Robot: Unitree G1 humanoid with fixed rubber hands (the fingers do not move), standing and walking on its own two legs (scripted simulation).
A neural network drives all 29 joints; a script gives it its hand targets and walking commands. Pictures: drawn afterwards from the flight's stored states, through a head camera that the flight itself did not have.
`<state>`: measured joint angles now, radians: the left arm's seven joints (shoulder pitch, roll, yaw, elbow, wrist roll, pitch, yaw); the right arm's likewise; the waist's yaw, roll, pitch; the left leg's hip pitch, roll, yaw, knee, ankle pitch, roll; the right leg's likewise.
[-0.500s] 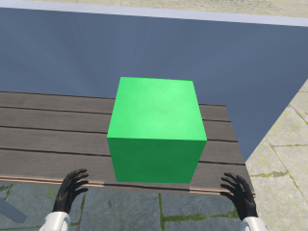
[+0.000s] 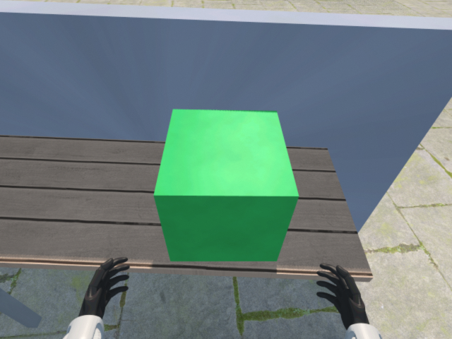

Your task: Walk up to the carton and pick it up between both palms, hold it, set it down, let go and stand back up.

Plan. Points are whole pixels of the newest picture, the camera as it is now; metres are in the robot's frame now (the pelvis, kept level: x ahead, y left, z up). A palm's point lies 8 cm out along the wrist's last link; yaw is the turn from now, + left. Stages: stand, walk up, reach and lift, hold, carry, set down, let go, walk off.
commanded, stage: set down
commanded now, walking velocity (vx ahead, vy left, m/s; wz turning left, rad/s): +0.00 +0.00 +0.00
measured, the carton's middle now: (224, 184) +0.45 +0.03 +0.00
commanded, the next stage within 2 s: let go in 0.70 s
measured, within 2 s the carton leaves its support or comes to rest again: neither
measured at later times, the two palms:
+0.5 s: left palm (101, 314) +0.17 +0.24 -0.06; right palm (347, 324) +0.18 -0.21 -0.07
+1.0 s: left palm (114, 325) +0.16 +0.22 -0.08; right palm out of the picture +0.16 -0.23 -0.08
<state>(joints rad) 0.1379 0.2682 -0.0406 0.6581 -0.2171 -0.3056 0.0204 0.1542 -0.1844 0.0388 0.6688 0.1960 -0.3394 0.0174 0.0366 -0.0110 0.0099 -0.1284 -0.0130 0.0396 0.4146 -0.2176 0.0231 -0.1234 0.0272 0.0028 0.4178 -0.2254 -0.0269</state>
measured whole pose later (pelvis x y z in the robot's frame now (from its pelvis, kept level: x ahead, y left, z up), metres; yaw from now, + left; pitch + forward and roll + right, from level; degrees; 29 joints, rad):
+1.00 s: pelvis +0.02 -0.01 +0.00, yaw +0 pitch -4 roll +0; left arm 0.19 0.21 0.00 0.56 0.00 0.10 0.01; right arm 0.17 -0.17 -0.01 0.76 0.00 -0.20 0.02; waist 0.01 -0.02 0.07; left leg -0.08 0.01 0.04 0.37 -0.22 0.01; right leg -0.06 0.05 0.00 0.35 -0.21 -0.04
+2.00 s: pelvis -0.03 -0.01 +0.00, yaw +8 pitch +0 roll -1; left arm 0.34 0.22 0.03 0.87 0.03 0.02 0.01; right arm 0.35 -0.22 -0.01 0.81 -0.03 0.02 0.00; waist 0.02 0.01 -0.01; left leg -0.32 -0.05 -0.10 0.47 -0.16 0.01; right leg -0.26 0.00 -0.12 0.46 -0.21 -0.04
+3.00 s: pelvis +0.00 -0.03 +0.00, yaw +8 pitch -2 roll +0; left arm 0.33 0.19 0.00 1.02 -0.01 -0.01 0.04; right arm 0.32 -0.19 0.01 1.00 0.00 -0.01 -0.06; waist 0.01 0.01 0.02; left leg -0.20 -0.02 -0.10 0.44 -0.20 -0.02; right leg -0.13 0.04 -0.09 0.40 -0.24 -0.06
